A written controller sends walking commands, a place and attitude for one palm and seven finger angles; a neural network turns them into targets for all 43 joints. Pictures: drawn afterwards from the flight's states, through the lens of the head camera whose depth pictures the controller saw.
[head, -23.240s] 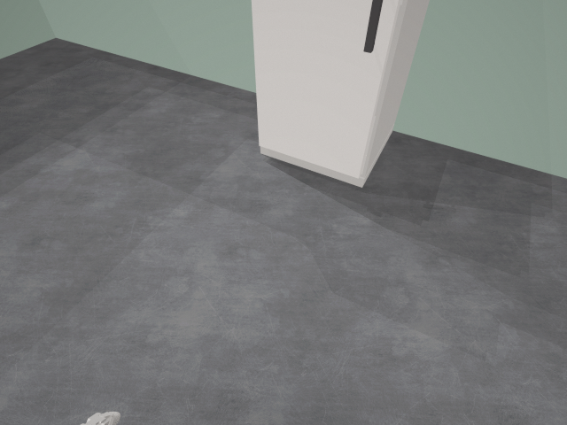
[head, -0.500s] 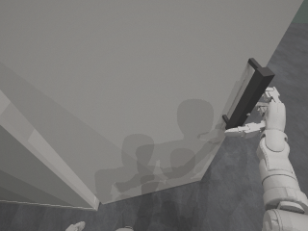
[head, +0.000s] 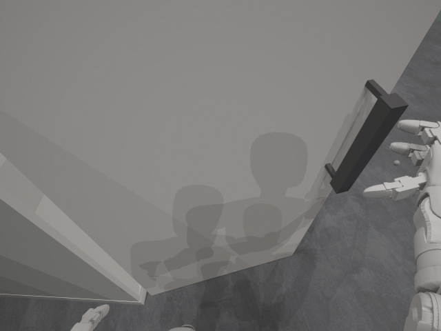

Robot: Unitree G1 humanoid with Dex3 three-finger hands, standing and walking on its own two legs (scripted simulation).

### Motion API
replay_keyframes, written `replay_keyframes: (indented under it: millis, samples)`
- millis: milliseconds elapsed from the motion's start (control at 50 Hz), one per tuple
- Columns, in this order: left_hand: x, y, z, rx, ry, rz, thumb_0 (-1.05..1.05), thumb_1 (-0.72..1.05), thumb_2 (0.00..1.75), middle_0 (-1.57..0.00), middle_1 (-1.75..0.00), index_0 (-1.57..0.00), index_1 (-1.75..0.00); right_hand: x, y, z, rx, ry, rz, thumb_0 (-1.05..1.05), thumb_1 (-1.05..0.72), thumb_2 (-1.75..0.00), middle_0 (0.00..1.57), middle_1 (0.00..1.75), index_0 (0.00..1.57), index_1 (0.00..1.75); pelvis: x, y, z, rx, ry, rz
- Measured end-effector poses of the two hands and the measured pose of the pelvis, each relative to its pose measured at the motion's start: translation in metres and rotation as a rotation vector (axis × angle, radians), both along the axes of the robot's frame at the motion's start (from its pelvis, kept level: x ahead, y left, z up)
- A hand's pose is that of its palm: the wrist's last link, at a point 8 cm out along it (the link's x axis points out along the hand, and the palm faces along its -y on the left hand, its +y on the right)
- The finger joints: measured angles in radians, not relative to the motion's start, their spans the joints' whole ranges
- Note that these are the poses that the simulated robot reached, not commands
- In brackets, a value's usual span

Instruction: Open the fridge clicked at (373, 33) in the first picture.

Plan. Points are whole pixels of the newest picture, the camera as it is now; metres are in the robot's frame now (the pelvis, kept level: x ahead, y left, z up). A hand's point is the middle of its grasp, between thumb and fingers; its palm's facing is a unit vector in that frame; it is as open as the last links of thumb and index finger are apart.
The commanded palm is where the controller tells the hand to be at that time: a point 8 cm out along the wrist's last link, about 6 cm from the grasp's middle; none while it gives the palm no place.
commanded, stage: slip the hand off the handle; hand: right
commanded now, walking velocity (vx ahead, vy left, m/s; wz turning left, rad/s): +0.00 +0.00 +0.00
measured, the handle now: (353, 142) +0.44 -0.19 +0.11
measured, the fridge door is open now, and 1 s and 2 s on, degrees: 72 72 72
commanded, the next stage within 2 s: draw the hand back to the body in 0.88 s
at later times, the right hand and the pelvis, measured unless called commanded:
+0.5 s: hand (422, 186) +0.38 -0.31 +0.07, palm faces +0.24 +0.95 -0.20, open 14.7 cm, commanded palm +0.33 -0.34 +0.10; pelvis +0.01 -0.02 +0.00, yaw +1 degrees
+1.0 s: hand out of the picture +0.30 -0.32 +0.08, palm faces +0.28 +0.94 -0.21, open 14.7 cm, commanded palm +0.27 -0.36 +0.10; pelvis +0.00 -0.01 +0.00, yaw -2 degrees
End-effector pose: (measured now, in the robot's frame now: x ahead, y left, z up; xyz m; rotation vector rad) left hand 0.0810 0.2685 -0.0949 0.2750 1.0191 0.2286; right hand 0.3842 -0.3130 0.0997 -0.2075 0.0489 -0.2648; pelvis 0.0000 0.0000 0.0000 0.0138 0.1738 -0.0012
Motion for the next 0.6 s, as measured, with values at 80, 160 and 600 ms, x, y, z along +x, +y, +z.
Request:
replay_keyframes:
  millis: [80, 160, 600]
  samples:
    - [-0.003, -0.003, -0.004, -0.003, 0.028, 0.004, 0.01, 0.91, 0.90, -0.20, -0.30, -0.20, -0.30, 0.000, -0.011, -0.002, 0.003, 0.012, 0.001, -0.01, 0.55, -0.20, 0.26, 1.15, 0.25, 1.15, 0.001, -0.001, -0.001, 0.003, 0.009, -0.003]
    - [-0.009, -0.006, -0.006, -0.002, 0.056, 0.014, 0.01, 0.91, 0.90, -0.20, -0.30, -0.20, -0.30, 0.003, -0.022, -0.002, 0.007, 0.009, 0.000, -0.01, 0.55, -0.20, 0.26, 1.15, 0.25, 1.15, 0.002, -0.003, -0.003, 0.006, 0.019, -0.002]
    - [0.024, -0.036, 0.005, -0.011, -0.075, -0.009, 0.01, 0.91, 0.90, -0.20, -0.30, -0.20, -0.30, -0.062, -0.043, -0.008, -0.007, -0.032, 0.005, -0.01, 0.55, -0.20, 0.26, 1.15, 0.25, 1.15, 0.009, -0.025, 0.000, 0.017, -0.019, 0.010]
